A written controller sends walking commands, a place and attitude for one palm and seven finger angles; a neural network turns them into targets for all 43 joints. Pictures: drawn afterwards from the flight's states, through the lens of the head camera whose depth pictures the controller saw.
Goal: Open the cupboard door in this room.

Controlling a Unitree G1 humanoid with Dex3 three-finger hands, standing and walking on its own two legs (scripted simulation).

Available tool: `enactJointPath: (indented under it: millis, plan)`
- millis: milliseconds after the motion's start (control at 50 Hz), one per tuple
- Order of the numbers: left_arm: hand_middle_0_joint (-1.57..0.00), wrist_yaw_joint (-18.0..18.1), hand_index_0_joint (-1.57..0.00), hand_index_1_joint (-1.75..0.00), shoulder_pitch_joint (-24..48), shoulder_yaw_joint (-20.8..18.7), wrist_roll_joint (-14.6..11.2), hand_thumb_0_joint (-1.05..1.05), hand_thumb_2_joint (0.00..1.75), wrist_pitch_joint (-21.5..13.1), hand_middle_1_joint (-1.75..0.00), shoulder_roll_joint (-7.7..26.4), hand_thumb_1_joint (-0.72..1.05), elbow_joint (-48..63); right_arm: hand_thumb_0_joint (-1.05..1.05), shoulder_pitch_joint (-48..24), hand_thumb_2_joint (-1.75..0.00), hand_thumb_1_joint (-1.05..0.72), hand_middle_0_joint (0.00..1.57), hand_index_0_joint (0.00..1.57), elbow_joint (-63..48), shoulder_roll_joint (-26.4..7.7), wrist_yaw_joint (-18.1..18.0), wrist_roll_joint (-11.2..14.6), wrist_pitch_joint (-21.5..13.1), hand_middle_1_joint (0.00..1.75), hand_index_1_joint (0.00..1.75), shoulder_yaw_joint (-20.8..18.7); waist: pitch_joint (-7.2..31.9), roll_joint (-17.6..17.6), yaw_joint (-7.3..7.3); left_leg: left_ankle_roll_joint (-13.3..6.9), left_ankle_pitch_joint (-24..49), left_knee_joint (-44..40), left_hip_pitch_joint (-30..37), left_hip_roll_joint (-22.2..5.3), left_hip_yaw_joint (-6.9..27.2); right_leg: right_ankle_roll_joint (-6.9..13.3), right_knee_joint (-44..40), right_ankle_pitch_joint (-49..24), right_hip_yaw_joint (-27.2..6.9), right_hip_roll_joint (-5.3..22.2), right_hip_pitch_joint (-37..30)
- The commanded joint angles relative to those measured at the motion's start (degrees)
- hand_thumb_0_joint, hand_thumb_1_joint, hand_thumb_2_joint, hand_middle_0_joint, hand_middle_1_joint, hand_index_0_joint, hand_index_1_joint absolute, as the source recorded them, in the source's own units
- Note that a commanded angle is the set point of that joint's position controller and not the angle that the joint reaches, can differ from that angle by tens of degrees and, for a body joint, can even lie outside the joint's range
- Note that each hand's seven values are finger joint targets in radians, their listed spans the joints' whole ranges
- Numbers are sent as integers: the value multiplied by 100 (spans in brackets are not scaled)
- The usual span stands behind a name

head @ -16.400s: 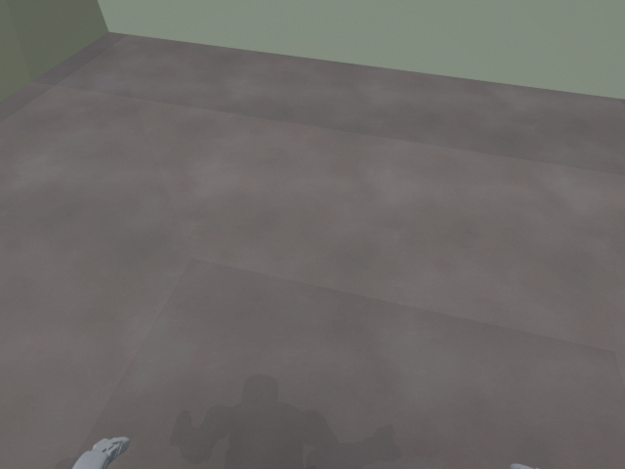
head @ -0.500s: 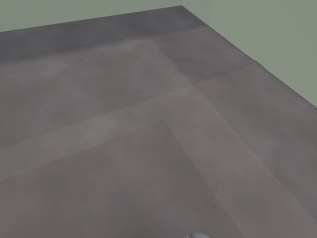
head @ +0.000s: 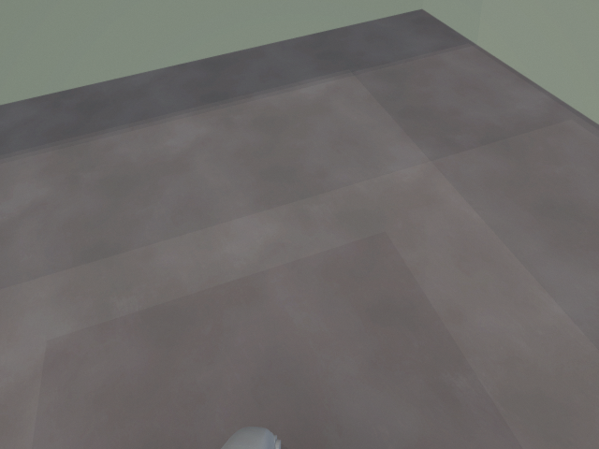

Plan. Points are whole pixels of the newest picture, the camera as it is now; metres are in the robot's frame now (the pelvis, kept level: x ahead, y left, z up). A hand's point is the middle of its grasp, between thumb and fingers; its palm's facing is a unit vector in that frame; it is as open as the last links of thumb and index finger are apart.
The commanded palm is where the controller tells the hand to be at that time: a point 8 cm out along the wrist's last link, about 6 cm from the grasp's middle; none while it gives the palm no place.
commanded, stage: turn or walk to find it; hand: left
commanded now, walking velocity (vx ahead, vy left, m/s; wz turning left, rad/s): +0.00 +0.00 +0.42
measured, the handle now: out of the picture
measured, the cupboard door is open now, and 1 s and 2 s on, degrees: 0 0 0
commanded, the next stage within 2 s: none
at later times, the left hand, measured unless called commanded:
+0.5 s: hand out of the picture -0.03 +0.28 -0.18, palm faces +0.27 -0.93 -0.24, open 7.4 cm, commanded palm none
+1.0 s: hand out of the picture -0.03 +0.20 -0.14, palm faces +0.40 -0.87 -0.29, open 7.4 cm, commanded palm none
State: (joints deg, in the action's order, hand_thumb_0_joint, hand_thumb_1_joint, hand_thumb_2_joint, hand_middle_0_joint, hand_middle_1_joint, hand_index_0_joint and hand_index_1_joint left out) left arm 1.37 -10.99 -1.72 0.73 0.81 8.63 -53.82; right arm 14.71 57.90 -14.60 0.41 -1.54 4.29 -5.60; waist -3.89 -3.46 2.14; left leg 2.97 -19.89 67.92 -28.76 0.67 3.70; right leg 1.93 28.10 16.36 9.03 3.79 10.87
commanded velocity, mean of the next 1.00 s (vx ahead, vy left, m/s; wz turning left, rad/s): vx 0.00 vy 0.00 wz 0.42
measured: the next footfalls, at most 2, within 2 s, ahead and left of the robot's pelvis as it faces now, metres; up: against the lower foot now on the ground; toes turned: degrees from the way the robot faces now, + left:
left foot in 0.30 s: +0.00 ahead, +0.15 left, +0.00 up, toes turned +12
right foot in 0.84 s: +0.03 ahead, -0.08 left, +0.00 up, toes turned +18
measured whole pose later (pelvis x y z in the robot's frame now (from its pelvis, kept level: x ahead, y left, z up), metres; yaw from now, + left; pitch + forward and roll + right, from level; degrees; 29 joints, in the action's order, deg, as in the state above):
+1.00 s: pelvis -0.04 -0.01 +0.00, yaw +25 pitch -1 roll +3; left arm 1.3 -9.6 -1.7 0.7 1.2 8.7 -53.1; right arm 15.3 57.4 -14.4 0.3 -1.6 4.3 -5.7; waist -3.9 -3.5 2.4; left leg 2.0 -21.7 65.2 -28.6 2.6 3.8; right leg 2.2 28.9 15.8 6.4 3.3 12.0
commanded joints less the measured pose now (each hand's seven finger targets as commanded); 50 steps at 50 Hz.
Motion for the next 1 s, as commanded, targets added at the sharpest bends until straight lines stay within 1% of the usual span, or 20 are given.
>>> enactJointPath:
  millis: [0,160,220,240,260,280,300,340,360,420,660,720,760,780,800,820,840,880,920,980]
  plan:
    - [-20,79,-20,-30,-277,-276,40,0,90,-186,-30,1098,90,305,0,-183,-90,-90,20,20,-362,-280,21,22,-83,30,30,-5,185,1264,-257,149,-75,-104,-392,-263,-92,460,-1053,-1716,-945,1475,-426]
    - [-20,42,-20,-30,-761,-391,118,0,90,-115,-30,1481,90,35,0,-776,-90,-90,20,20,-535,-130,-5,116,-225,30,30,165,556,1570,-565,33,-755,-2437,501,-191,-712,676,-396,-3209,-688,1700,-925]
    - [-20,29,-20,-30,-528,-409,77,0,90,-77,-30,1523,90,8,0,-400,-90,-90,20,20,-454,-194,-18,115,-288,30,30,161,726,1522,-294,-44,213,-3698,1355,-134,-901,327,89,-2904,-333,1592,-622]
    - [-20,27,-20,-30,-443,-404,28,0,90,-47,-30,1457,90,16,0,-180,-90,-90,20,20,-393,-344,-7,105,-336,30,30,135,819,1132,-128,-104,1025,-4469,2037,-244,-798,60,550,-2409,-106,1466,-193]
    - [-20,11,-20,-30,-535,-362,-15,0,90,0,-30,1191,90,121,0,12,-90,-90,20,20,-390,-814,-19,65,-402,30,30,37,1043,-134,-31,-443,2210,-4789,2926,-1123,383,-319,1509,-902,189,934,823]
    - [-20,-8,-20,-30,-358,-222,-10,0,90,32,-30,843,90,292,0,202,-90,-90,20,20,-383,-1253,-53,65,-384,30,30,-70,892,-1407,72,-1002,4123,-4827,3211,-2255,1631,-624,2538,1989,65,346,1997]
    - [-20,26,-20,-30,-115,-229,17,0,90,97,-30,935,90,342,0,339,-90,-90,20,20,-306,-1312,-77,50,-327,30,30,-67,849,-955,183,-1361,4157,-4745,2778,-2466,1402,-542,3093,2124,-409,368,1816]
    - [-20,18,-20,-30,136,-283,22,0,90,175,-30,986,90,201,0,-190,-90,-90,20,20,-396,-972,-178,18,-338,30,30,18,297,-1087,27,-1273,3229,-4965,2137,-1920,1212,-559,3467,1483,-727,401,1964]
    - [-20,-22,-20,-30,124,-295,22,0,90,161,-30,1022,90,140,0,-431,-90,-90,20,20,-475,-881,-188,16,-338,30,30,63,124,-843,-67,-1221,3205,-4938,1991,-1704,1008,-564,3568,1140,-769,365,1980]
    - [-20,-70,-20,-30,-128,-283,29,0,90,114,-30,1000,90,16,0,-432,-90,-90,20,20,-519,-805,-190,53,-417,30,30,94,398,-395,-184,-1104,3665,-4843,2411,-1386,701,-657,3672,683,-742,241,2002]
    - [-20,-7,-20,-30,540,-213,-22,0,90,90,-30,855,90,429,0,-23,-90,-90,20,20,-527,-820,-148,-2,-360,30,30,-24,564,-494,16,-1356,3255,-4737,2254,-1376,1595,-671,2156,983,-844,-22,1489]
    - [-20,-2,-20,-30,329,-214,-55,0,90,56,-30,827,90,410,0,-120,-90,-90,20,20,-575,-822,-137,-14,-333,30,30,-36,640,-550,-98,-1292,3151,-4631,1840,-1231,1790,-579,1257,811,-771,-199,811]
    - [-20,11,-20,-30,32,-237,-66,0,90,18,-30,863,90,332,0,-196,-90,-90,20,20,-603,-805,-124,10,-317,30,30,-52,714,-466,-254,-1123,2745,-4455,1415,-1030,1765,-535,437,111,-690,-261,109]
    - [-20,26,-20,-30,-216,-259,-57,0,90,-24,-30,948,90,271,0,-250,-90,-90,20,20,-609,-716,-111,47,-317,30,30,-51,798,-282,-389,-944,2320,-4207,1042,-859,1677,-508,-356,-425,-736,-157,-506]
    - [-20,55,-20,-30,-404,-311,-9,0,90,-88,-30,1223,90,244,0,-171,-90,-90,20,20,-638,-468,-84,89,-325,30,30,-20,951,451,-445,-624,1296,-3702,366,-467,1315,-356,-967,-519,-1315,502,-1282]
    - [-20,85,-20,-30,-467,-411,77,0,90,-122,-30,1692,90,263,0,-185,-90,-90,20,20,-771,-145,-64,107,-331,30,30,30,830,1962,-507,-193,-686,-2450,-539,378,221,247,-1213,-717,-2759,1929,-1493]
    - [-20,78,-20,-30,-383,-381,38,0,90,-89,-30,1740,90,369,0,-307,-90,-90,20,20,-799,-415,-83,53,-266,30,30,-49,633,1647,-530,-171,-1384,-1279,-407,294,195,745,-1312,-935,-2942,2455,-542]
    - [-20,114,-20,-30,325,-374,9,0,90,-63,-30,1370,90,536,0,-86,-90,-90,20,20,-581,-428,-37,10,-103,30,30,-105,160,1352,-163,-179,-806,-159,-297,66,343,640,-1558,154,-2322,1922,372]
    - [-20,69,-20,-30,530,-267,7,0,90,-112,-30,1100,90,592,0,166,-90,-90,20,20,-376,-332,25,-6,-73,30,30,-82,-9,1099,15,-78,-171,281,-266,-44,121,370,-1333,-372,-1422,1361,425]
    - [-20,61,-20,-30,186,-251,4,0,90,-165,-30,1029,90,466,0,220,-90,-90,20,20,-312,-290,38,21,-73,30,30,-58,124,1233,-69,53,153,326,-356,-97,5,294,-1221,-931,-1009,1223,12]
